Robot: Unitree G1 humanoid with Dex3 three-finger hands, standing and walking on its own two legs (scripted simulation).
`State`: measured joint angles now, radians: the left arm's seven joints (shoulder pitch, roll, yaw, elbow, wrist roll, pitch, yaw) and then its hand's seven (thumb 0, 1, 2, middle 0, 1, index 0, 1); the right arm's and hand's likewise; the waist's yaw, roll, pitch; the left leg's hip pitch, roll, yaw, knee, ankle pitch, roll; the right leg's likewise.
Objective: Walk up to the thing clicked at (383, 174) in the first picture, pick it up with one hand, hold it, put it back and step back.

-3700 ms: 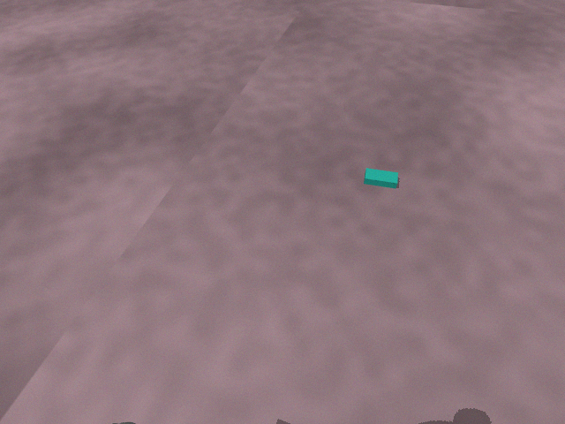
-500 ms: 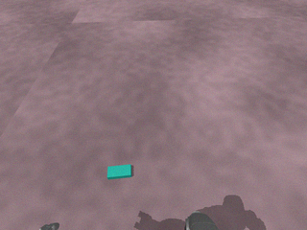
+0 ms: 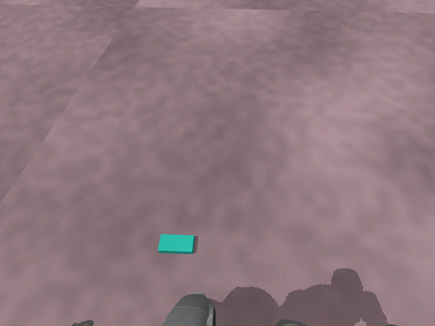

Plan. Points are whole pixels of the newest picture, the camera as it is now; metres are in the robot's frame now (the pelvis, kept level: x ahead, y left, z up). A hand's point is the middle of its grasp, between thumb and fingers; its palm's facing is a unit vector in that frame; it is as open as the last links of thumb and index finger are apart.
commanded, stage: walk up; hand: left
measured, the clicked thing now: (176, 244) +0.46 +0.28 -0.74
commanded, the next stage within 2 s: stand in 1.80 s
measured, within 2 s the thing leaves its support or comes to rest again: neither
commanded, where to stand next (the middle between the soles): +0.10 +0.04 m, yaw -1 degrees
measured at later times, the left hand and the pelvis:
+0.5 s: hand out of the picture +0.06 +0.29 -0.13, palm faces -0.02 -0.90 -0.45, open 7.4 cm; pelvis +0.03 +0.01 +0.00, yaw +0 degrees
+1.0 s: hand (106, 303) +0.15 +0.28 -0.14, palm faces -0.03 -0.94 -0.35, open 7.4 cm; pelvis +0.06 +0.02 +0.01, yaw +0 degrees
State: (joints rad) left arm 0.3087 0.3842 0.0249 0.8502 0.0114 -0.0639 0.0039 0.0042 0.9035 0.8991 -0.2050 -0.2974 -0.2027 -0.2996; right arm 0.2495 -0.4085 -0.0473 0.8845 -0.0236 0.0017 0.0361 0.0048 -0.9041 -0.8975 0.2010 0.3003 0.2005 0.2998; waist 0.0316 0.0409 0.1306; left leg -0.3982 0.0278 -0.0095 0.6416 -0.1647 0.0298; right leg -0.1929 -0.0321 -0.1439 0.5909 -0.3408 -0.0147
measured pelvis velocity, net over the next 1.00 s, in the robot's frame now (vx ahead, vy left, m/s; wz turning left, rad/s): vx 0.06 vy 0.02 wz -0.01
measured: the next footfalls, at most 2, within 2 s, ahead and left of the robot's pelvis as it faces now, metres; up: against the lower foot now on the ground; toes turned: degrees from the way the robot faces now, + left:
left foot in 0.02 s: +0.06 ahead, +0.19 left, +0.00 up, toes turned -3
right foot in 0.32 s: +0.04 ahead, -0.09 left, +0.00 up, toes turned -4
